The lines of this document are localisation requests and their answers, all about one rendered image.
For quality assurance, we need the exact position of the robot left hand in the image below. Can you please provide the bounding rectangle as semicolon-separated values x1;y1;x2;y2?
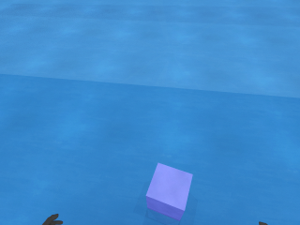
42;214;63;225

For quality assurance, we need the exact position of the carton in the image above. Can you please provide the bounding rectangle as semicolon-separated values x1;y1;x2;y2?
145;163;193;221

